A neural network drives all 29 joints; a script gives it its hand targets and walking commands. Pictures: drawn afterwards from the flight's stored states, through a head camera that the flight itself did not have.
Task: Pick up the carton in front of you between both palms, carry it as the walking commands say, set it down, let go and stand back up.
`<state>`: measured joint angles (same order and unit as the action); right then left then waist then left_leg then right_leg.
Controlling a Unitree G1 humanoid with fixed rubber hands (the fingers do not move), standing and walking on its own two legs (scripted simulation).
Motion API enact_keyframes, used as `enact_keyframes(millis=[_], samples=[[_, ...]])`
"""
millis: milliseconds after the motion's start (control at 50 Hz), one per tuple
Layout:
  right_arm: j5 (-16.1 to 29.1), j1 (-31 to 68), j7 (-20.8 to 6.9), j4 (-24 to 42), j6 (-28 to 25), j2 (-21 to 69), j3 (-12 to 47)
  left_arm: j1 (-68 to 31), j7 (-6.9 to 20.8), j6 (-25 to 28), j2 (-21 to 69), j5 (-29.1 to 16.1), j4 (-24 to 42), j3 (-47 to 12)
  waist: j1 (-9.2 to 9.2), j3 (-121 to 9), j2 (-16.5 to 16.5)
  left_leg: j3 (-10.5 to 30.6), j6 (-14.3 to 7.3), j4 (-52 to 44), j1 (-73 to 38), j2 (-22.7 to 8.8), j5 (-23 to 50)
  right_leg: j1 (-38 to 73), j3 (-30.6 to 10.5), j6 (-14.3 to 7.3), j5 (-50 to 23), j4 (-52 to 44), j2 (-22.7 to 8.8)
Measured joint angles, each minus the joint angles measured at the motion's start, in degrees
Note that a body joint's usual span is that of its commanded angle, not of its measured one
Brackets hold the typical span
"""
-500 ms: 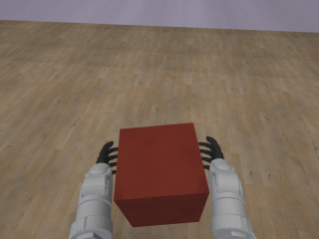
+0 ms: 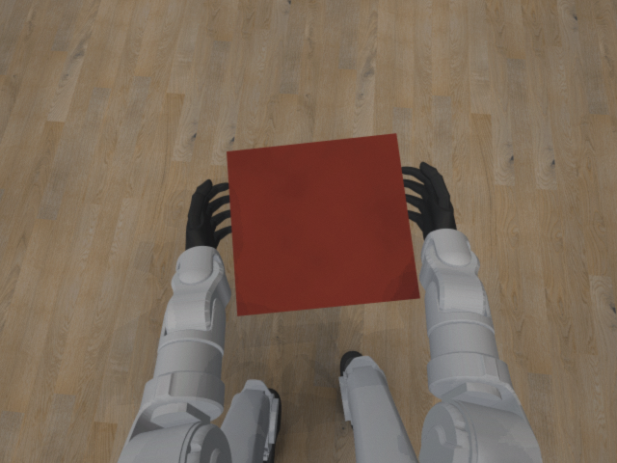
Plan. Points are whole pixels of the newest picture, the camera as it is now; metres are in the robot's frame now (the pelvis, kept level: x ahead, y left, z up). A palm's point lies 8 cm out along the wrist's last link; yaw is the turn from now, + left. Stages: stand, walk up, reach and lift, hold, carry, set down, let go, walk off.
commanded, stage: set down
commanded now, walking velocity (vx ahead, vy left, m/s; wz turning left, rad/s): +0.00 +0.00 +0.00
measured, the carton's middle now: (319, 237) +0.43 -0.05 -0.16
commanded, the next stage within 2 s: none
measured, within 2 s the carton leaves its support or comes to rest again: rests again in 1.58 s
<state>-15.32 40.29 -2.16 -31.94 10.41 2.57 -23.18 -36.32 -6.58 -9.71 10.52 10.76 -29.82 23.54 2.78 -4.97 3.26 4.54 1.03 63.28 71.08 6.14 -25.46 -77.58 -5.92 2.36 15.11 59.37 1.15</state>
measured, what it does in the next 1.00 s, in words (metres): lowers itself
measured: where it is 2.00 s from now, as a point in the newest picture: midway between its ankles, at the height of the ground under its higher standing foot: (313, 428)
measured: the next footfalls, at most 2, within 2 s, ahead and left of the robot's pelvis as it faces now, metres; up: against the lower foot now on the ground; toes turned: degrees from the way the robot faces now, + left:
none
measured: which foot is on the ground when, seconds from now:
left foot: down 0.00-1.00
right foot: down 0.00-1.00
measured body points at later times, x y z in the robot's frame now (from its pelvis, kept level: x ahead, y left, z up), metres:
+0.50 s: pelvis -0.02 -0.01 -0.14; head +0.25 -0.06 +0.22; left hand +0.46 +0.09 -0.24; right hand +0.45 -0.21 -0.24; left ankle +0.02 +0.12 -0.64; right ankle +0.10 -0.13 -0.64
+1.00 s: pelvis -0.05 -0.01 -0.25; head +0.29 -0.05 +0.05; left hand +0.49 +0.07 -0.39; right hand +0.47 -0.23 -0.39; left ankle +0.02 +0.12 -0.64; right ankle +0.10 -0.13 -0.64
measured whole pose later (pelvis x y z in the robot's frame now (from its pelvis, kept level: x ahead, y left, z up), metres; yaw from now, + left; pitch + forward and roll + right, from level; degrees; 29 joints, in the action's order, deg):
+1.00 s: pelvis -0.05 -0.01 -0.25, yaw +5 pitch +44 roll +5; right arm -8.0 71.8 2.0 -48.0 13.2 -11.3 -22.9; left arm -71.9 -11.9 -12.2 -2.9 3.5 -49.0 19.9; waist 6.6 4.9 4.5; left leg 2.5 5.3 115.3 123.0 12.7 -37.4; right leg -130.6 -8.0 4.9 24.1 110.5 4.9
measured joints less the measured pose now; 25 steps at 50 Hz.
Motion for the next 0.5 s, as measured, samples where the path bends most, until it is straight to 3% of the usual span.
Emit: enact_keyframes(millis=[200, 500], samples=[[-2.7, 7.1, 0.7, -3.3, 3.8, -0.5, -2.7, -7.9, 0.9, -3.7, -1.5, 2.1, -4.0, 4.2, 0.09, -5.6, 0.0, -0.5, 1.0, 13.6, 16.0, 0.9, -4.5, -16.7, -0.6, -0.1, 3.9, 14.0, 1.1], [3.2, 13.9, 4.0, -6.5, 3.8, -5.1, 1.1, -15.9, -1.2, -2.7, -6.7, -2.9, -9.1, 0.6, 0.79, -4.8, 0.0, -1.0, 2.6, 30.2, 33.8, 2.6, -9.4, -35.5, -1.3, 0.2, 7.6, 30.8, 2.8]])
